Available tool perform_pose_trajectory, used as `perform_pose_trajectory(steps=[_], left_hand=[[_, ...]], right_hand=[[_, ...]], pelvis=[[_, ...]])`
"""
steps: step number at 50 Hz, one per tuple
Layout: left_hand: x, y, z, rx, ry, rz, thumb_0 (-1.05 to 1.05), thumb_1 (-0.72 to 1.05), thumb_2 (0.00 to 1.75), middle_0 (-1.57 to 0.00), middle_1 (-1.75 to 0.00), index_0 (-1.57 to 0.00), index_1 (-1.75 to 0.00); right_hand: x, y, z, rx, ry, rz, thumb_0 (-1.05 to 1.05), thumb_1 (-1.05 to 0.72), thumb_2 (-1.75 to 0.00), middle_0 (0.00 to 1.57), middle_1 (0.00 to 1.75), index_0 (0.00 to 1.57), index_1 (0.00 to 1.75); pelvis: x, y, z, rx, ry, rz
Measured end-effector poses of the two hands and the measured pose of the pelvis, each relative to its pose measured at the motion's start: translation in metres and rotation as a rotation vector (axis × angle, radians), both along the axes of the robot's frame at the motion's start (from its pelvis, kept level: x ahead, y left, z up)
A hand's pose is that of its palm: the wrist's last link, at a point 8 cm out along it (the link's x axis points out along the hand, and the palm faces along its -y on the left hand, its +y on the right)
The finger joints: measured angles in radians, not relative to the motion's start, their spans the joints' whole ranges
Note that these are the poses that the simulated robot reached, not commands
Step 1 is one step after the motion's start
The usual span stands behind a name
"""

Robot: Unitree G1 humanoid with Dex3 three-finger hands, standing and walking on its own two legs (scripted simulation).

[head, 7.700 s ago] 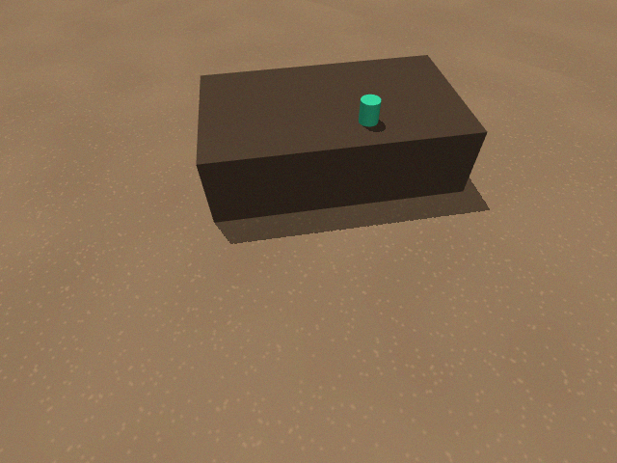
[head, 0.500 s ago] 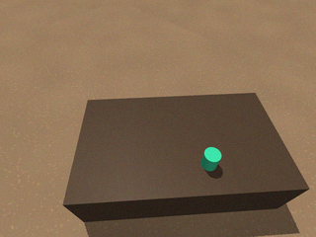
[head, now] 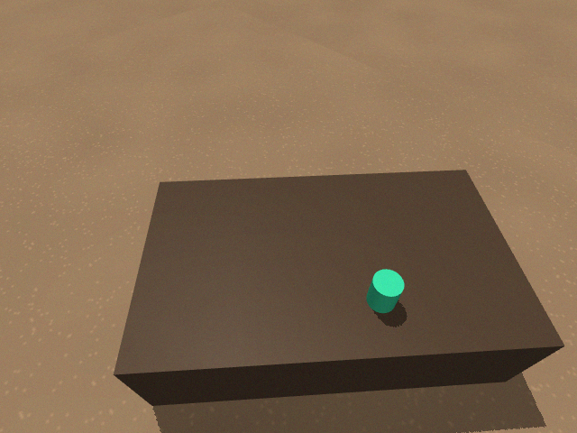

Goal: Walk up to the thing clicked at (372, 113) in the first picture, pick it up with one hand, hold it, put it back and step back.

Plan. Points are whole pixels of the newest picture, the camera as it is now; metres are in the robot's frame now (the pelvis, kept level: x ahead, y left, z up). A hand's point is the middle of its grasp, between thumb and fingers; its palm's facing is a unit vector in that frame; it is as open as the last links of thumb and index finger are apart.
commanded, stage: go down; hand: right
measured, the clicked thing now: (384, 291) +0.53 -0.26 -0.40
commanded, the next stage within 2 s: none
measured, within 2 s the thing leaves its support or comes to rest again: neither
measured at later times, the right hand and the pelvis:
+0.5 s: hand (474, 432) +0.15 -0.27 -0.15, palm faces +0.03 +0.94 -0.33, open 14.2 cm; pelvis -0.01 -0.02 -0.01, yaw +0 degrees
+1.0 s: hand (478, 422) +0.16 -0.28 -0.15, palm faces +0.05 +0.94 -0.33, open 17.2 cm; pelvis +0.01 -0.03 -0.04, yaw -1 degrees
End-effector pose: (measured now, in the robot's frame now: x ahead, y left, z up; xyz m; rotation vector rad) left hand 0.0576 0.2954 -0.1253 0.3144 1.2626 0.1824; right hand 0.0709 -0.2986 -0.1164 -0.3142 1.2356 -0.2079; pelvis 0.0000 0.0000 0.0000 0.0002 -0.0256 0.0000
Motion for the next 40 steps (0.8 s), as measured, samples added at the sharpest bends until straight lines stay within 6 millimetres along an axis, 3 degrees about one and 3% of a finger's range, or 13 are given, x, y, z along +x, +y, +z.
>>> perform_pose_trajectory(steps=[7, 15, 19, 24, 31, 40], left_hand=[[0.001, 0.001, 0.001, 0.002, -0.016, 0.010, 0.01, 0.90, 0.90, -0.20, -0.30, -0.20, -0.30], [0.016, -0.022, 0.002, -0.021, -0.165, 0.027, 0.01, 0.90, 0.91, -0.20, -0.30, -0.20, -0.31], [0.018, -0.035, 0.006, -0.030, -0.214, 0.039, 0.01, 0.90, 0.89, -0.20, -0.30, -0.20, -0.30], [0.028, -0.050, 0.008, -0.049, -0.276, 0.034, 0.01, 0.91, 0.88, -0.20, -0.30, -0.20, -0.29], [0.055, -0.068, 0.008, -0.056, -0.347, -0.012, 0.01, 0.91, 0.88, -0.19, -0.30, -0.20, -0.29], [0.077, -0.081, 0.004, -0.036, -0.389, -0.058, 0.01, 0.91, 0.89, -0.19, -0.30, -0.20, -0.30]], right_hand=[[0.001, 0.002, -0.001, 0.006, -0.011, -0.014, 0.00, -0.90, -0.89, 0.20, 0.29, 0.19, 0.29], [0.059, 0.003, -0.007, 0.029, -0.158, -0.018, 0.01, -0.61, -0.60, 0.11, 0.14, 0.09, 0.14], [0.073, -0.006, -0.003, 0.015, -0.163, 0.002, 0.00, -0.40, -0.39, 0.09, 0.09, 0.08, 0.09], [0.072, -0.011, 0.002, 0.009, -0.125, 0.002, 0.00, -0.14, -0.22, 0.09, 0.06, 0.07, 0.06], [0.060, -0.014, -0.005, 0.023, -0.083, -0.020, 0.00, 0.18, -0.11, 0.07, 0.05, 0.06, 0.05], [0.068, -0.023, -0.008, 0.008, -0.147, -0.033, 0.00, 0.41, -0.06, 0.06, 0.06, 0.05, 0.05]], pelvis=[[0.000, 0.000, -0.001, 0.001, 0.011, -0.003], [-0.016, 0.001, -0.011, -0.001, 0.091, -0.004], [-0.014, -0.003, -0.012, 0.004, 0.105, 0.004], [-0.011, -0.013, -0.014, 0.013, 0.110, 0.006], [-0.007, -0.023, -0.019, 0.019, 0.131, 0.000], [0.004, -0.031, -0.030, 0.035, 0.169, -0.016]])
